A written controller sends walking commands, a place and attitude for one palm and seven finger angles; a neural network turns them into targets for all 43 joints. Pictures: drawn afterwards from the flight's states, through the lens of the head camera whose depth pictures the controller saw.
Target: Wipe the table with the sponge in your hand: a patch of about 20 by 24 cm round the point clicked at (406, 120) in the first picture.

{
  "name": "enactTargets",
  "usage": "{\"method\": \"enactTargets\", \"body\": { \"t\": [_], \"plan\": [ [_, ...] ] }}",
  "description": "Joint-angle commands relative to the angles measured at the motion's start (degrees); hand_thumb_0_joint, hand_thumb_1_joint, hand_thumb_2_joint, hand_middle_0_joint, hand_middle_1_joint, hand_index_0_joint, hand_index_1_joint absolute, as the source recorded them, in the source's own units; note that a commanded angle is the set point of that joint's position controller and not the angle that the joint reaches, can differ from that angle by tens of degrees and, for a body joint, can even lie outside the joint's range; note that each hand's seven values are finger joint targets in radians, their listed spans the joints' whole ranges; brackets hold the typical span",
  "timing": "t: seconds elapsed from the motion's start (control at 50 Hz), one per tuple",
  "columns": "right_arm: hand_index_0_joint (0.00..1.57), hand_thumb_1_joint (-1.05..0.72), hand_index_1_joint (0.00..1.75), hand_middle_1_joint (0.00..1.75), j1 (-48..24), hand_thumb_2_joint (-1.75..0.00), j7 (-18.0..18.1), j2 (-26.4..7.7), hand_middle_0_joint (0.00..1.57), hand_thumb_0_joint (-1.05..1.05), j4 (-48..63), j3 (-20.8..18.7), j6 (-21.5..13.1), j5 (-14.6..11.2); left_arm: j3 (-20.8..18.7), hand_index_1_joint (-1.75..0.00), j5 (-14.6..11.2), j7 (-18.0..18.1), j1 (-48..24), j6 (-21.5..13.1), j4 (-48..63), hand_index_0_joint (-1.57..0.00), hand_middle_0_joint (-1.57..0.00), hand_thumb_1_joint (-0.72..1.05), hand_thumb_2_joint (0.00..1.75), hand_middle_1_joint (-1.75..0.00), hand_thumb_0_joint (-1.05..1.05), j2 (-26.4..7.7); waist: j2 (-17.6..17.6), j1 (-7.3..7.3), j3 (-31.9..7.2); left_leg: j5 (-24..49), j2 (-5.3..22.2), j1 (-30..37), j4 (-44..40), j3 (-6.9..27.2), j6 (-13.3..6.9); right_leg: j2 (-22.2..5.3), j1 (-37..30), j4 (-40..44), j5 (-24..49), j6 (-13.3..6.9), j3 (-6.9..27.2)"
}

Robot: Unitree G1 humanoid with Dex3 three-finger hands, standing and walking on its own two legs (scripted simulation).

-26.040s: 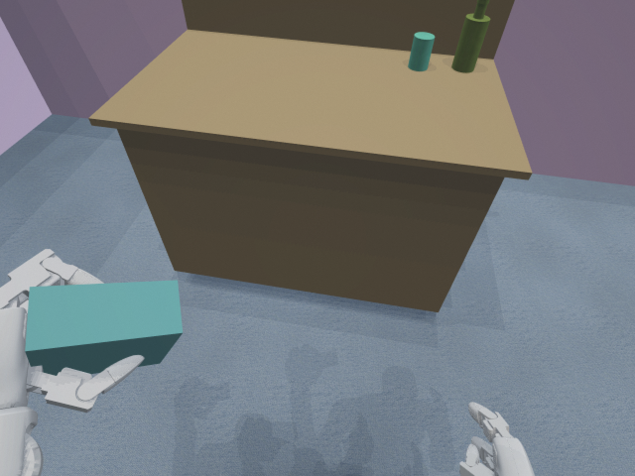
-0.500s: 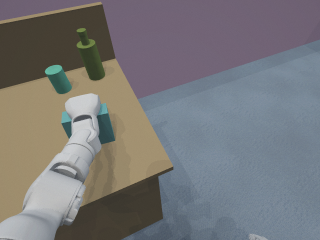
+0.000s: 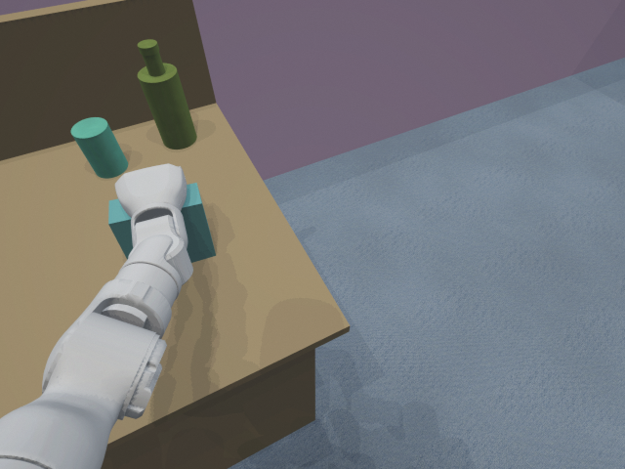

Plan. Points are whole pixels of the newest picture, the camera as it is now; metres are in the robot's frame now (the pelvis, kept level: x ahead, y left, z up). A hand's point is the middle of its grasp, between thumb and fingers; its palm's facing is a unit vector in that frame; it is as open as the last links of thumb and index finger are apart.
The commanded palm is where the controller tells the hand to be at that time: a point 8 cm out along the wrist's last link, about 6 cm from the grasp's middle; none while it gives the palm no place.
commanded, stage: wipe back along the third lane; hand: left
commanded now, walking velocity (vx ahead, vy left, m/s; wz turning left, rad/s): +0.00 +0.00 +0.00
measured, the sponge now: (169, 238) +0.45 +0.21 +0.02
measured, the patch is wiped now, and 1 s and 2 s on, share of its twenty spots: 1.00 1.00 1.00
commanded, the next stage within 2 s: slide back across to the middle lane in 1.62 s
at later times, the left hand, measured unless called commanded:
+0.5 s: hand (162, 239) +0.42 +0.20 +0.06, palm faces -0.01 -0.03 -1.00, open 9.6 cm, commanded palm +0.37 +0.18 +0.09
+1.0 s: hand (175, 261) +0.38 +0.17 +0.06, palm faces -0.01 -0.03 -1.00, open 9.6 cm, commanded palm +0.33 +0.15 +0.10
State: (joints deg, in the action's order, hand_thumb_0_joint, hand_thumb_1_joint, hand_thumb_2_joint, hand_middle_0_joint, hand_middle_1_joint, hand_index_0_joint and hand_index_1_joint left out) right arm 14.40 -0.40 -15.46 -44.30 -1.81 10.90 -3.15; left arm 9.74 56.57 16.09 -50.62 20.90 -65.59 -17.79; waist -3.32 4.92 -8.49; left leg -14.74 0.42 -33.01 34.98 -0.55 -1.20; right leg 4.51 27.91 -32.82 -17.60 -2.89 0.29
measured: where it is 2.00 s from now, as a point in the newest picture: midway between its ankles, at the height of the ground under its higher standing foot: outside the picture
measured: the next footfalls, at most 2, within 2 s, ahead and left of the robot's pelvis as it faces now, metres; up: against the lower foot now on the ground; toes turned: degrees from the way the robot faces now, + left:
none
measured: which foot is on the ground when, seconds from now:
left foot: down 0.00-1.00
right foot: down 0.00-1.00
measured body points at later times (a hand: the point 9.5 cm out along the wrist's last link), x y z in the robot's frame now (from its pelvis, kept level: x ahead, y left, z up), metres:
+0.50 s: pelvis +0.02 +0.03 +0.01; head +0.02 +0.02 +0.46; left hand +0.41 +0.20 +0.11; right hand +0.20 -0.20 -0.11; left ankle +0.02 +0.11 -0.73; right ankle -0.03 -0.09 -0.73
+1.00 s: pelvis +0.02 +0.00 +0.01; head +0.01 -0.02 +0.46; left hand +0.37 +0.17 +0.11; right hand +0.22 -0.21 -0.10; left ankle +0.02 +0.11 -0.73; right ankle -0.03 -0.09 -0.73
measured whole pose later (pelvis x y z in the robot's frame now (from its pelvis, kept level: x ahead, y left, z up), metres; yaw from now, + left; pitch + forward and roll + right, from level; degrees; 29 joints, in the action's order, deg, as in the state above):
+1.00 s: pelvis +0.02 +0.00 +0.01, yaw +2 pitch +4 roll +0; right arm 3.3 -3.8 -14.3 -39.5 0.1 18.4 -5.0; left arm 25.6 54.8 13.3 -27.1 34.3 -32.8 -9.4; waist -3.7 -2.5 -7.1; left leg -15.4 -2.0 -18.8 30.2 0.6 -1.7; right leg 2.3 13.5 -28.9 -19.4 -2.7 -0.7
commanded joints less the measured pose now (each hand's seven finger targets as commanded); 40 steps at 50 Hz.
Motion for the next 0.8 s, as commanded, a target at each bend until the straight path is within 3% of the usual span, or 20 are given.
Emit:
{"method": "enactTargets", "body": {
  "t": [0.0,0.02,0.04,0.12,0.14,0.2,0.22,0.24,0.26,0.34,0.4,0.44,0.46,0.52,0.64,0.68,0.74,0.78],
  "plan": [
    [0.2,-0.9,0.3,0.3,-3.81,-0.9,-0.1,-7.29,0.2,0.0,6.14,-1.65,-1.43,-0.62,0.1,-1.6,-0.55,1.3,-13.0,1.23,4.27,-1.2,-1.2,0.1,1.3,-1.6,0.0,-6.88,6.41,-1.47,-15.22,11.52,-0.5,10.83,-2.55,0.05,-2.11,-2.18,-9.08,4.76,21.94,0.66,0.64],
    [0.2,-0.9,0.3,0.3,-4.21,-0.9,-0.19,-7.11,0.2,0.0,6.11,-1.66,-1.29,-0.7,0.15,-1.6,-0.8,1.46,-11.9,1.89,4.36,-1.2,-1.2,0.1,1.3,-1.6,0.0,-6.21,6.19,-1.98,-14.6,11.18,-0.38,11.38,-3.15,0.11,-2.05,-2.08,-8.98,5.15,20.69,0.55,0.3],
    [0.2,-0.9,0.3,0.3,-4.86,-0.9,-0.31,-7.01,0.2,0.0,6.04,-1.64,-1.23,-0.9,1.21,-1.6,-0.76,1.46,-13.28,2.13,5.0,-1.2,-1.2,0.1,1.3,-1.6,0.0,-4.82,5.14,-1.55,-14.27,11.74,-0.14,12.43,-3.49,0.63,-1.9,-2.03,-8.03,4.8,19.5,0.29,-0.17],
    [0.2,-0.9,0.3,0.3,-6.81,-0.9,-0.79,-6.32,0.2,0.0,6.54,-1.54,-0.49,-0.9,3.22,-1.6,-1.43,1.69,-9.76,4.01,6.83,-1.2,-1.2,0.1,1.3,-1.6,0.0,-0.99,3.46,-3.17,-14.45,13.23,0.07,15.73,-4.45,0.8,-1.61,-1.64,-8.05,5.56,18.14,-0.29,-0.86],
    [0.2,-0.9,0.3,0.3,-7.48,-0.9,-0.78,-6.16,0.2,0.0,6.52,-1.61,-0.35,-0.99,3.78,-1.6,-1.79,1.61,-10.38,4.28,7.25,-1.2,-1.2,0.1,1.3,-1.6,0.0,0.31,4.05,-2.72,-14.27,14.06,0.32,16.68,-4.67,1.41,-1.47,-1.58,-7.59,5.32,17.6,-0.4,-1.28],
    [0.2,-0.9,0.3,0.3,-8.73,-0.9,-0.86,-6.09,0.2,0.0,7.03,-1.4,0.32,-0.87,3.96,-1.6,-2.57,1.5,-6.24,5.5,8.96,-1.2,-1.2,0.1,1.3,-1.6,0.0,1.16,5.65,-4.07,-14.97,15.6,0.34,18.01,-5.1,1.27,-1.34,-1.49,-9.53,5.73,19.32,-0.6,-1.34],
    [0.2,-0.9,0.3,0.3,-9.65,-0.9,-0.84,-6.05,0.2,0.0,7.29,-1.26,0.7,-0.99,4.07,-1.6,-2.59,1.38,-5.49,6.11,9.8,-1.2,-1.2,0.1,1.3,-1.6,0.0,1.21,5.71,-4.29,-14.05,16.03,0.27,18.12,-5.29,1.3,-1.26,-1.58,-9.79,5.99,19.82,-0.71,-1.24],
    [0.2,-0.9,0.3,0.3,-10.6,-0.9,-0.91,-5.72,0.2,0.0,7.6,-1.25,0.88,-1.1,5.87,-1.6,-3.11,1.08,-6.6,6.34,11.46,-1.2,-1.2,0.1,1.3,-1.6,0.0,3.88,5.09,-3.83,-13.97,16.94,0.41,18.97,-5.57,1.37,-1.14,-1.66,-9.7,5.76,20.29,-0.77,-1.59],
    [0.2,-0.9,0.3,0.3,-10.73,-0.9,-0.96,-5.89,0.2,0.0,7.45,-1.29,1.24,-1.05,4.95,-1.6,-3.09,1.14,-4.7,6.89,11.87,-1.2,-1.2,0.1,1.3,-1.6,0.0,2.91,5.37,-4.44,-13.31,17.56,0.51,19.8,-5.67,1.78,-1.03,-1.54,-9.47,5.92,19.9,-0.9,-1.75],
    [0.2,-0.9,0.3,0.3,-13.83,-0.9,-1.3,-5.35,0.2,0.0,9.07,-1.21,2.29,-1.27,7.38,-1.6,-3.41,0.08,-1.04,8.64,17.76,-1.2,-1.2,0.1,1.3,-1.6,0.0,6.23,6.26,-5.26,-14.38,21.31,0.44,21.85,-5.92,2.14,-0.65,-1.68,-11.58,5.83,22.71,-1.29,-2.01],
    [0.2,-0.9,0.3,0.3,-15.29,-0.9,-1.6,-5.36,0.2,0.0,9.32,-0.92,3.17,-1.34,10.17,-1.6,-3.23,-0.51,-0.21,10.35,19.93,-1.2,-1.2,0.1,1.3,-1.6,0.0,8.39,6.12,-5.06,-11.74,21.19,0.32,22.88,-6.1,2.23,-0.54,-1.56,-10.67,6.28,22.13,-1.52,-2.27],
    [0.2,-0.9,0.3,0.3,-17.1,-0.9,-1.72,-4.97,0.2,0.0,10.41,-0.88,3.44,-1.45,10.92,-1.6,-3.98,-1.17,0.68,10.96,23.21,-1.2,-1.2,0.1,1.3,-1.6,0.0,9.67,5.92,-5.61,-13.26,23.66,0.18,23.76,-5.94,2.51,-0.51,-1.69,-12.21,5.81,23.9,-1.73,-2.36],
    [0.2,-0.9,0.3,0.3,-17.08,-0.9,-1.76,-5.4,0.2,0.0,10.06,-0.79,3.81,-1.42,11.16,-1.6,-3.41,-1.3,0.92,11.39,23.1,-1.2,-1.2,0.1,1.3,-1.6,0.0,8.68,6.02,-5.28,-12.28,23.05,0.17,24.12,-5.85,2.67,-0.41,-1.66,-11.88,5.89,23.36,-1.77,-2.21],
    [0.2,-0.9,0.3,0.3,-18.23,-0.9,-1.91,-5.2,0.2,0.0,10.49,-0.49,4.31,-1.6,12.88,-1.6,-3.05,-2.15,1.71,12.28,24.51,-1.2,-1.2,0.1,1.3,-1.6,0.0,9.85,5.92,-5.27,-10.81,21.88,-0.1,23.97,-6.12,2.69,-0.38,-1.71,-11.64,6.18,22.29,-1.98,-2.36],
    [0.2,-0.9,0.3,0.3,-19.98,-0.9,-2.04,-4.77,0.2,0.0,11.58,-0.18,4.82,-1.79,14.87,-1.6,-3.35,-3.7,1.52,12.02,28.49,-1.2,-1.2,0.1,1.3,-1.6,0.0,11.59,6.6,-5.2,-11.81,22.64,-0.37,23.89,-5.76,2.85,-0.62,-2.04,-13.66,5.46,24.74,-2.24,-2.11],
    [0.2,-0.9,0.3,0.3,-20.12,-0.9,-2.14,-5.1,0.2,0.0,11.59,-0.04,4.95,-1.69,15.38,-1.6,-2.89,-3.93,3.36,11.95,28.35,-1.2,-1.2,0.1,1.3,-1.6,0.0,11.28,6.46,-5.33,-10.22,20.82,-0.58,23.5,-5.9,2.59,-0.76,-2.07,-13.36,5.85,23.85,-2.17,-1.78],
    [0.2,-0.9,0.3,0.3,-20.88,-0.9,-2.35,-4.67,0.2,0.0,12.67,-0.1,4.98,-1.84,15.91,-1.6,-3.54,-4.54,4.31,11.45,31.16,-1.2,-1.2,0.1,1.3,-1.6,0.0,12.12,6.62,-5.6,-11.81,21.41,-0.85,23.28,-5.62,2.49,-1.08,-2.29,-15.17,5.56,25.69,-2.2,-1.46],
    [0.2,-0.9,0.3,0.3,-20.8,-0.9,-2.55,-5.06,0.2,0.0,12.56,0.04,5.04,-1.83,15.4,-1.6,-3.03,-4.4,7.28,11.44,31.46,-1.2,-1.2,0.1,1.3,-1.6,0.0,10.83,5.83,-6.03,-11.07,21.06,-0.98,23.22,-5.57,2.38,-1.01,-2.27,-15.22,5.37,25.73,-2.29,-1.24]
  ]
}}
